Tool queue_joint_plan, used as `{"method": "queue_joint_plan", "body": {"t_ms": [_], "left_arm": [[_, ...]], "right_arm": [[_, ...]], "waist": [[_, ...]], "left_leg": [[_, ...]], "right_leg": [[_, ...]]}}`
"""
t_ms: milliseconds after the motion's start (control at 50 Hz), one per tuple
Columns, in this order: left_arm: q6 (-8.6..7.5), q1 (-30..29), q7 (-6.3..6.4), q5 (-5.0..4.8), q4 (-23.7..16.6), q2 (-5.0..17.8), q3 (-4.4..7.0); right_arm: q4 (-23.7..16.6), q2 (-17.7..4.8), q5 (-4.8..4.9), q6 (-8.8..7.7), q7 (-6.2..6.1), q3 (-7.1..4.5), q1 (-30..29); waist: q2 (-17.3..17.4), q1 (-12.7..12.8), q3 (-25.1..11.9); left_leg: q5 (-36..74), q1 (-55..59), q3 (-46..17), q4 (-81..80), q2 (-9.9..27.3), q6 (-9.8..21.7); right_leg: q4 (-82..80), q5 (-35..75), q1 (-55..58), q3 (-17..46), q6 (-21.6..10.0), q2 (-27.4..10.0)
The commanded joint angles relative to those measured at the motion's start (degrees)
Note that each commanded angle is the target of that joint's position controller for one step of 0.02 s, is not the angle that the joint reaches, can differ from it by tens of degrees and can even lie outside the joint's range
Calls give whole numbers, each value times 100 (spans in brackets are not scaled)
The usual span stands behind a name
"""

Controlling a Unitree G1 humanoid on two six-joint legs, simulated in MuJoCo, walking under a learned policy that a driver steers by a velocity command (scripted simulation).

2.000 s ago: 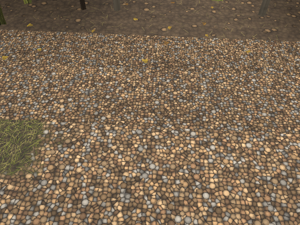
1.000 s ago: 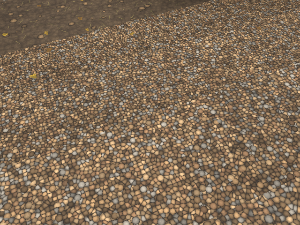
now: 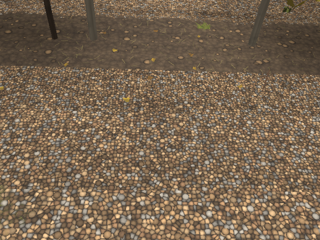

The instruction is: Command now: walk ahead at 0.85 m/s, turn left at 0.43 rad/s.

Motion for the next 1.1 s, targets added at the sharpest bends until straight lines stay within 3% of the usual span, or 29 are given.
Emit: {"method": "queue_joint_plan", "body": {"t_ms": [20, 80, 200, 240, 280, 300, 320, 340, 360, 380, 400, 420, 460, 480, 520, 580, 620, 640, 660, 680, 700, 740, 800, 880, 900, 920, 980, 1040, 1100], "left_arm": [[-157, -1199, -69, -11, -620, 643, 203], [-265, -1195, -178, -2, -459, 331, 152], [-311, -1673, -5, -44, -685, 272, 126], [-390, -688, 167, -50, -404, 197, 145], [-403, 1280, 325, -22, 267, 436, 269], [-397, 2542, 326, 51, 608, 557, 353], [-334, 3245, 249, 128, 1001, 961, 444], [-391, 3432, 167, 169, 942, 1025, 323], [-344, 3628, 167, 62, 1067, 930, 388], [-308, 3377, 262, -19, 1103, 1158, 517], [-348, 2919, 319, 66, 1002, 920, 459], [-476, 2747, 324, 6, 1125, 513, 264], [-595, 2007, 376, -47, 1244, 228, 117], [-604, 1582, 440, -22, 1135, 300, 117], [-625, 1199, 374, -143, 993, 534, 232], [-571, 1709, 203, -343, 1039, 660, 296], [-488, 1927, 193, -260, 1113, 792, 325], [-495, 1910, 192, -243, 999, 554, 290], [-460, 2628, 236, -406, 872, -375, 121], [-382, 2188, 280, -325, 759, 67, 206], [-290, 1918, 266, -249, 748, 122, 245], [-114, 1671, 175, -127, 771, -31, 257], [171, 1396, 57, -68, 609, -249, 257], [247, 545, -149, 52, 344, -115, 250], [205, 410, -204, 48, 315, 10, 282], [89, -134, -204, -16, 213, -60, 276], [-29, -658, -399, 7, 126, -154, 182], [14, -314, -301, -72, 502, 64, 193], [78, 1031, 16, 147, 960, 287, 229]], "right_arm": [[95, -870, -1, -230, -118, -226, 332], [161, -852, -12, -366, -201, -172, 58], [602, -617, -249, -303, -346, -27, 623], [705, -617, -300, -268, -372, 67, 499], [853, -665, -292, -147, -465, 83, 367], [782, -773, -47, -164, -435, 4, -279], [576, -484, -94, -166, -408, 19, -1033], [236, -147, 176, -315, -474, 123, -143], [357, -269, 138, -348, -507, 202, -209], [163, -373, -34, -298, -453, 264, -569], [97, -608, -372, -315, -354, 268, -1200], [-135, -713, -515, -381, -252, 168, -2085], [-687, -201, -395, -193, 36, 344, -2944], [-718, -67, -339, -184, 111, 415, -2819], [-370, 68, -214, -188, 217, 436, -1934], [-247, -411, -188, -154, 73, 239, -2181], [139, -494, -257, -152, -29, 113, -872], [185, -989, -339, -212, -133, -31, 106], [43, -1199, -401, -247, -160, -51, 70], [35, -942, -205, -196, -177, -48, -383], [15, -608, -220, -196, -159, -3, -892], [69, -316, -248, -253, -69, 25, -1149], [260, -235, -11, -482, -43, 38, -1007], [675, -391, -113, -532, -162, -63, -437], [668, -391, -177, -550, -181, -49, -418], [793, 2, -186, -644, -193, 62, -382], [932, -235, -241, -840, -251, 82, -378], [985, -316, -252, -739, -240, 141, -411], [1191, -684, -165, -415, -330, 128, -111]], "waist": [[587, -97, 897], [533, -158, 501], [496, -556, 1075], [268, -222, 615], [255, 596, -103], [-216, 1460, -486], [-815, 1759, -222], [-1584, 911, -1112], [-1319, 1248, -1619], [-1013, 1237, -1798], [-133, 1171, -1053], [614, 954, -216], [610, 183, 1236], [162, -33, 1326], [-386, -367, 645], [388, -171, 711], [553, -822, -208], [829, -1223, -848], [1799, -554, -1740], [1497, -476, -1060], [1067, -219, -174], [811, 24, 431], [822, 420, 633], [748, 325, 561], [583, 325, 415], [432, 315, 706], [367, 355, 904], [330, 597, 922], [578, 1130, 169]], "left_leg": [[737, -240, -1096, -639, 1322, 757], [296, -1128, -898, -187, 1187, 562], [1529, -166, -826, 1026, 1135, 402], [2563, 30, -636, 2244, 850, 354], [3346, 169, -600, 4993, 636, 441], [2498, -886, -161, 7132, 284, 310], [-2165, -2960, 269, 9360, -401, 246], [-2653, -4770, -384, 9558, -154, 148], [-2316, -5956, -206, 9660, 52, 54], [-1828, -6855, 364, 9893, 346, -96], [-1332, -7074, 397, 9035, 945, -91], [-746, -6937, 254, 7940, 1159, -142], [-200, -5155, 256, 4930, 1615, -622], [681, -3820, 461, 3779, 1568, -754], [2046, -915, 886, 3144, 1083, -738], [1644, -669, 1099, 2112, 801, -705], [822, 650, 1116, 1896, 543, -570], [-845, 1639, -57, 1593, 1546, -340], [-2602, 2225, -2916, 487, 3374, 18], [-2297, 1352, -3759, -293, 3226, 128], [-1869, 589, -2620, -122, 3060, 240], [-423, -477, -1163, -255, 2641, 193], [989, -902, -72, -525, 2573, 144], [2964, 87, 1185, -199, 2533, 168], [2994, 180, 1542, -64, 2391, 95], [1712, 167, 1824, -123, 2014, -324], [710, -787, 2550, -215, 1864, -487], [1864, -770, 2991, 718, 1791, -573], [4614, -321, 2957, 3786, 2021, -579]], "right_leg": [[-1371, 1390, -1068, 156, -115, -39], [-1661, 3032, 501, -32, -286, 136], [-2642, 2452, 192, -166, -453, 59], [-3316, 2702, 1516, -315, -430, 141], [-3910, 3027, 2913, -153, -502, -4], [-4274, 3747, 4531, 48, -743, -310], [-3401, 3832, 5739, 75, -921, -628], [-746, 6717, 7811, 931, -963, -1540], [-930, 6152, 8595, 1604, -1523, -1725], [-1956, 2313, 8273, 2821, -2421, -1994], [-2969, -482, 7004, 3611, -2589, -2094], [-3237, -892, 5710, 3606, -2265, -1860], [-4137, -910, 1938, 2970, -1953, -1167], [-4382, -680, 747, 2335, -1808, -652], [-4426, 408, -543, 1661, -1661, -261], [-4005, 1107, 760, 1690, -1472, -297], [-1574, 2582, 1430, 1171, -1173, 176], [537, 1996, 885, 849, -976, 495], [2743, -2390, 44, 511, -913, 820], [2815, -1899, -559, 395, -960, 705], [2532, -1414, -630, 436, -962, 313], [2175, -1176, -191, 415, -915, -41], [1513, -955, -68, 462, -811, -435], [1138, 194, -909, 164, -865, -461], [1178, 671, -912, -235, -953, -304], [230, 1558, -1127, -24, -1049, -258], [-1013, 3881, 360, -684, -1170, -72], [-1554, 4118, 1492, -1208, -1253, 264], [-1876, 3317, 3202, -1451, -1379, 576]]}}
Velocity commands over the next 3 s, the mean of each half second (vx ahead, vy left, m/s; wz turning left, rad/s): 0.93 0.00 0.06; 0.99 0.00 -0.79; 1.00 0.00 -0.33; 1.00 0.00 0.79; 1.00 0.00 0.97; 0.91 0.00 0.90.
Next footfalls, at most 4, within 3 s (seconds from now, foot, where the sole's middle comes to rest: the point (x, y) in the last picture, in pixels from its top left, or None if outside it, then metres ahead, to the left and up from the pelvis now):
0.32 right None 0.39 -0.15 -0.96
0.64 left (133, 211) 0.75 0.07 -0.96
1.16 right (184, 171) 1.10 -0.25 -1.15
1.48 left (197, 124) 1.50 -0.39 -1.15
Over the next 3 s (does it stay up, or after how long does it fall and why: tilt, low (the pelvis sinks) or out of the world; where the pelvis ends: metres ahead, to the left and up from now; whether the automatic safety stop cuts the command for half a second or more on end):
stays up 2.62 -0.58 -0.56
